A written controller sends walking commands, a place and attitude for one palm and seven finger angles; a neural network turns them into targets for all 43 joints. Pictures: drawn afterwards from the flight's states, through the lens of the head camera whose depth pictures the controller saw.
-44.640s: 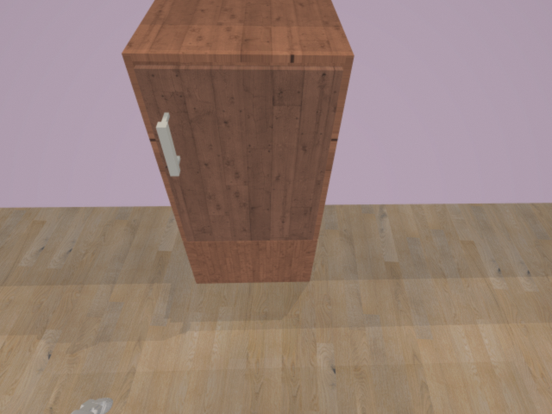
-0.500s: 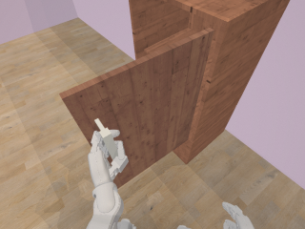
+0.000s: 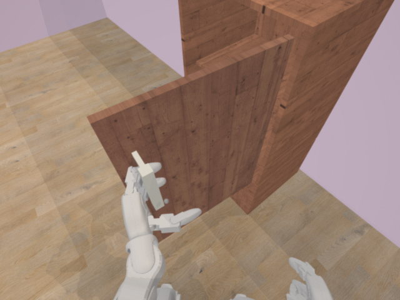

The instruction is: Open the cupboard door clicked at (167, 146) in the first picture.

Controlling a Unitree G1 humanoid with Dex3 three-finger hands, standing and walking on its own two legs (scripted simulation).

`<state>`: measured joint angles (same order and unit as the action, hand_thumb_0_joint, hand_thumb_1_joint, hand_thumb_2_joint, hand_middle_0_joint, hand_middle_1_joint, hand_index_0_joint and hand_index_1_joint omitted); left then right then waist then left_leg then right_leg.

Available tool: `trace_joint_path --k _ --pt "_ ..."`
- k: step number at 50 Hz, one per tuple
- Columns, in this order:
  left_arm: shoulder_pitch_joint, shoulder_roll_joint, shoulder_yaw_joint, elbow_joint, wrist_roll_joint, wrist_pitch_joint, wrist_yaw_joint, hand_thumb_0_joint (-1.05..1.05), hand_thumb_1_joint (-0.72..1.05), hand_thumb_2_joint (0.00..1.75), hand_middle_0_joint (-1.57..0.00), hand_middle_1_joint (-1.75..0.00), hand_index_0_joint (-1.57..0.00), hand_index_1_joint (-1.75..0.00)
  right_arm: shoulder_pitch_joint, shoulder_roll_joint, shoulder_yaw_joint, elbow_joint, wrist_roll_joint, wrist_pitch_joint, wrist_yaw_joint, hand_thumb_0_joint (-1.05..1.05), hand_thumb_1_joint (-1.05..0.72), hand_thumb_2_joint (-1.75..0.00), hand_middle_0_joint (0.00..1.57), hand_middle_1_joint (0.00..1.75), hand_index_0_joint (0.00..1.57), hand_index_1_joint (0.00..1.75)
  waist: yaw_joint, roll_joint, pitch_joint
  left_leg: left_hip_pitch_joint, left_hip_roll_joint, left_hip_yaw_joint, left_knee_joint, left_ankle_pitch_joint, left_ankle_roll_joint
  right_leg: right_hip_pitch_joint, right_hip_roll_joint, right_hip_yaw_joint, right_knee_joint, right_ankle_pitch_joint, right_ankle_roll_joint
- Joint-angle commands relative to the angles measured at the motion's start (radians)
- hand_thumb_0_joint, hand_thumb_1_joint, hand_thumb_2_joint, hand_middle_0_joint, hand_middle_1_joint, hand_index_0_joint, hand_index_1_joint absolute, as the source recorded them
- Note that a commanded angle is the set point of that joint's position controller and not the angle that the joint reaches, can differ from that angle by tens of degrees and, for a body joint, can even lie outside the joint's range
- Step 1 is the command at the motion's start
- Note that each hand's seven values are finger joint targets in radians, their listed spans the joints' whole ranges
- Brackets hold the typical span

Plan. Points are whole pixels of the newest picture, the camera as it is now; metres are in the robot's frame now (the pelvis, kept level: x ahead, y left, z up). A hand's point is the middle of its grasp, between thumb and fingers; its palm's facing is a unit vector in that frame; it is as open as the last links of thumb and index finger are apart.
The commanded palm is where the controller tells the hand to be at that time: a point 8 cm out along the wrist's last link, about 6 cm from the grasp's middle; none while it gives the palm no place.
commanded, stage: open thumb and fingers to let go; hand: left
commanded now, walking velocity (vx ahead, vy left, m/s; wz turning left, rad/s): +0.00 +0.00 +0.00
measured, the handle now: (147, 181) +0.34 +0.12 +0.05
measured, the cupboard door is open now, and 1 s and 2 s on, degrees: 85 89 87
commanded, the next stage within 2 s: slide the hand sideways off the handle in 0.32 s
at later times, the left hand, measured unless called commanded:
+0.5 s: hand (163, 208) +0.29 +0.09 +0.04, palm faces +0.18 -0.98 -0.03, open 15.1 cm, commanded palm +0.25 +0.12 +0.04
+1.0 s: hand (158, 233) +0.24 +0.09 +0.04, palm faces -0.15 -0.99 -0.03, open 16.2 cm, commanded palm +0.22 +0.16 +0.04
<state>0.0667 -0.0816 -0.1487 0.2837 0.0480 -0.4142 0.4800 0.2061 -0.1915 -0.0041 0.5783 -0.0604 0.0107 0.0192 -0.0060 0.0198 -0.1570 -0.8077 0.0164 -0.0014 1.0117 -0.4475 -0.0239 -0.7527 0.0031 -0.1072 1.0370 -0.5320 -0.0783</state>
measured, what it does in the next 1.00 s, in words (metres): stands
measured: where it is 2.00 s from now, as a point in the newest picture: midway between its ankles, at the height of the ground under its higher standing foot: outside the picture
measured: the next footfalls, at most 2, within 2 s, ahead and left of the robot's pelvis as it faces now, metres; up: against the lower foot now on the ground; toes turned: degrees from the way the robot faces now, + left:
none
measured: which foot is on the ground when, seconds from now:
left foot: down 0.00-1.00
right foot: down 0.00-1.00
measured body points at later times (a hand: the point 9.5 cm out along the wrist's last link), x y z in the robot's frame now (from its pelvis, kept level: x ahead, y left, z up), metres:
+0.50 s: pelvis -0.01 +0.03 -0.01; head +0.04 +0.02 +0.44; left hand +0.27 +0.14 +0.04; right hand +0.16 -0.19 -0.11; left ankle +0.03 +0.14 -0.67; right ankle -0.01 -0.07 -0.67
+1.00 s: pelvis -0.02 +0.03 -0.01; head +0.03 +0.03 +0.43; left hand +0.24 +0.14 +0.04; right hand +0.15 -0.19 -0.10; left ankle +0.03 +0.14 -0.67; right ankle -0.01 -0.07 -0.67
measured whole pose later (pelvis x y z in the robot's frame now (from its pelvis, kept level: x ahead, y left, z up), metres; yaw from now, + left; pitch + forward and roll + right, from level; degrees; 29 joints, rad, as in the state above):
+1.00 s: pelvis -0.02 +0.03 -0.01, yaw -2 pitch +12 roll -1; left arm 0.20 0.09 -0.22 0.07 -0.01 -0.37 0.07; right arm 0.23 -0.21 0.03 0.45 -0.01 0.00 0.02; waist -0.02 0.03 -0.12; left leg -0.85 0.02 0.02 1.11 -0.47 0.02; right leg -0.79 0.00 -0.08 1.10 -0.53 -0.04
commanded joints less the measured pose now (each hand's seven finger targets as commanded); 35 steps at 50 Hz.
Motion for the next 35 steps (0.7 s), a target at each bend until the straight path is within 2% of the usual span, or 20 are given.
trace_joint_path --k 1,4,7,8,11,13,15,21,22,23,24,25,26,28,29,31,33,35 --pt "-0.181 -0.025 -0.028 -0.249 0.032 -0.067 0.023 0.0 -0.5 0.3 -0.27 -1.0 -0.27 -1.0 -0.047 -0.087 -0.037 -0.144 -0.004 -0.046 -0.003 0.0 -0.9 -0.9 0.2 0.3 0.2 0.3 -0.01 -0.069 -0.259 0.151 -0.034 -0.009 -0.06 0.219 0.041 0.16 -0.033 0.12 -0.177 0.449 0.067" --pt "-0.164 -0.029 -0.034 -0.242 0.04 -0.062 0.031 0.0 -0.5 0.3 -0.24 -0.85 -0.24 -0.85 -0.05 -0.09 -0.036 -0.145 -0.006 -0.048 -0.003 0.0 -0.9 -0.9 0.2 0.3 0.2 0.3 -0.013 -0.078 -0.247 0.157 -0.03 -0.015 -0.061 0.221 0.042 0.132 -0.021 0.101 -0.169 0.412 0.06" --pt "-0.213 -0.054 -0.062 -0.242 0.046 -0.054 0.042 0.0 -0.5 0.3 -0.22 -0.7 -0.22 -0.7 -0.057 -0.091 -0.034 -0.148 -0.006 -0.051 -0.003 0.0 -0.9 -0.9 0.2 0.3 0.2 0.3 -0.023 -0.059 -0.234 0.166 -0.027 -0.02 -0.064 0.2 0.042 0.094 -0.011 0.085 -0.165 0.348 0.053" --pt "-0.222 -0.038 -0.05 -0.252 0.049 -0.051 0.048 0.0 -0.5 0.3 -0.21 -0.65 -0.21 -0.65 -0.054 -0.092 -0.033 -0.149 -0.006 -0.05 -0.004 0.0 -0.9 -0.9 0.2 0.3 0.2 0.3 -0.017 -0.049 -0.229 0.167 -0.027 -0.024 -0.069 0.206 0.041 0.096 -0.007 0.082 -0.162 0.339 0.047" --pt "-0.216 -0.069 -0.074 -0.253 0.065 -0.037 0.064 0.0 -0.5 0.3 -0.18 -0.5 -0.18 -0.5 -0.06 -0.088 -0.032 -0.155 -0.009 -0.052 -0.003 0.0 -0.9 -0.9 0.2 0.3 0.2 0.3 -0.014 -0.044 -0.264 0.184 -0.025 -0.025 -0.07 0.217 0.04 0.089 -0.002 0.068 -0.147 0.331 0.044" --pt "-0.223 -0.056 -0.063 -0.243 0.072 -0.022 0.074 0.0 -0.5 0.3 -0.17 -0.4 -0.17 -0.4 -0.057 -0.088 -0.03 -0.155 -0.009 -0.051 -0.004 0.0 -0.9 -0.9 0.2 0.3 0.2 0.3 -0.011 -0.052 -0.255 0.176 -0.023 -0.029 -0.073 0.215 0.038 0.088 0.001 0.065 -0.146 0.318 0.04" --pt "-0.254 -0.088 -0.087 -0.242 0.078 -0.011 0.085 0.0 -0.5 0.3 -0.15 -0.3 -0.15 -0.3 -0.066 -0.085 -0.027 -0.156 -0.009 -0.052 -0.003 0.0 -0.9 -0.9 0.2 0.3 0.2 0.3 -0.02 -0.043 -0.244 0.181 -0.021 -0.031 -0.077 0.197 0.038 0.066 0.002 0.057 -0.146 0.289 0.042" --pt "-0.28 -0.134 -0.126 -0.24 0.083 0.008 0.099 0.0 -0.5 0.3 -0.15 -0.3 -0.15 -0.3 -0.072 -0.085 -0.026 -0.154 -0.008 -0.062 0.001 0.0 -0.9 -0.9 0.2 0.3 0.2 0.3 -0.027 -0.046 -0.255 0.191 -0.016 -0.043 -0.08 0.179 0.037 0.043 0.008 0.044 -0.14 0.246 0.038" --pt "-0.276 -0.012 -0.303 -0.256 0.185 -0.024 -0.097 0.0 -0.5 0.3 -0.15 -0.3 -0.15 -0.3 -0.001 -0.128 -0.032 -0.134 0.001 -0.057 0.006 0.0 -0.9 -0.9 0.2 0.3 0.2 0.3 -0.115 -0.077 -0.217 0.205 -0.011 -0.046 -0.056 0.186 0.051 0.002 -0.007 0.076 -0.138 0.303 0.044" --pt "-0.314 0.037 -0.243 -0.31 0.146 -0.054 -0.207 0.0 -0.5 0.3 -0.15 -0.3 -0.15 -0.3 0.008 -0.12 -0.042 -0.155 0.009 -0.052 0.002 0.0 -0.9 -0.9 0.2 0.3 0.2 0.3 -0.085 -0.046 -0.286 0.211 -0.016 -0.045 -0.046 0.217 0.056 0.035 -0.012 0.083 -0.126 0.345 0.035" --pt "-0.32 0.077 -0.223 -0.319 0.133 -0.078 -0.271 0.0 -0.5 0.3 -0.15 -0.3 -0.15 -0.3 -0.002 -0.118 -0.04 -0.157 0.013 -0.054 -0.005 0.0 -0.9 -0.9 0.2 0.3 0.2 0.3 -0.069 -0.025 -0.302 0.222 -0.019 -0.044 -0.045 0.224 0.056 0.045 -0.013 0.089 -0.119 0.364 0.033" --pt "-0.32 0.089 -0.224 -0.35 0.114 -0.092 -0.322 0.0 -0.5 0.3 -0.15 -0.3 -0.15 -0.3 -0.007 -0.119 -0.038 -0.169 0.018 -0.06 -0.008 0.0 -0.9 -0.9 0.2 0.3 0.2 0.3 -0.062 0.003 -0.321 0.232 -0.021 -0.047 -0.048 0.215 0.054 0.048 -0.012 0.09 -0.115 0.35 0.033" --pt "-0.296 0.072 -0.246 -0.345 0.087 -0.094 -0.38 0.0 -0.5 0.3 -0.15 -0.3 -0.15 -0.3 -0.006 -0.117 -0.033 -0.177 0.028 -0.067 -0.01 0.0 -0.9 -0.9 0.2 0.3 0.2 0.3 -0.07 -0.003 -0.296 0.238 -0.023 -0.051 -0.05 0.206 0.056 0.037 -0.01 0.087 -0.122 0.333 0.034" --pt "-0.273 0.069 -0.241 -0.349 -0.011 -0.076 -0.489 0.0 -0.5 0.3 -0.15 -0.3 -0.15 -0.3 -0.016 -0.123 -0.025 -0.2 0.052 -0.078 -0.018 0.0 -0.9 -0.9 0.2 0.3 0.2 0.3 -0.077 -0.002 -0.253 0.242 -0.021 -0.058 -0.071 0.157 0.056 0.034 -0.005 0.083 -0.147 0.27 0.033" --pt "-0.265 0.05 -0.222 -0.35 -0.075 -0.062 -0.509 0.0 -0.5 0.3 -0.15 -0.3 -0.15 -0.3 -0.029 -0.122 -0.018 -0.21 0.061 -0.085 -0.023 0.0 -0.9 -0.9 0.2 0.3 0.2 0.3 -0.072 -0.008 -0.222 0.232 -0.023 -0.058 -0.086 0.113 0.055 0.032 -0.001 0.075 -0.168 0.221 0.037" --pt "-0.198 0.052 -0.16 -0.357 -0.154 -0.028 -0.511 0.0 -0.5 0.3 -0.15 -0.3 -0.15 -0.3 -0.048 -0.128 -0.014 -0.228 0.073 -0.093 -0.031 0.0 -0.9 -0.9 0.2 0.3 0.2 0.3 -0.048 -0.036 -0.19 0.222 -0.022 -0.061 -0.114 0.061 0.049 0.043 0.006 0.063 -0.19 0.151 0.039" --pt "-0.149 0.056 -0.116 -0.354 -0.177 -0.008 -0.475 0.0 -0.5 0.3 -0.15 -0.3 -0.15 -0.3 -0.061 -0.132 -0.01 -0.24 0.074 -0.098 -0.031 0.0 -0.9 -0.9 0.2 0.3 0.2 0.3 -0.028 -0.069 -0.164 0.205 -0.022 -0.067 -0.133 0.034 0.047 0.042 0.009 0.05 -0.187 0.116 0.039" --pt "-0.139 0.074 -0.087 -0.357 -0.151 -0.006 -0.421 0.0 -0.5 0.3 -0.15 -0.3 -0.15 -0.3 -0.058 -0.131 -0.01 -0.242 0.065 -0.097 -0.024 0.0 -0.9 -0.9 0.2 0.3 0.2 0.3 -0.02 -0.071 -0.153 0.183 -0.022 -0.066 -0.127 0.027 0.045 0.021 0.006 0.045 -0.162 0.107 0.041"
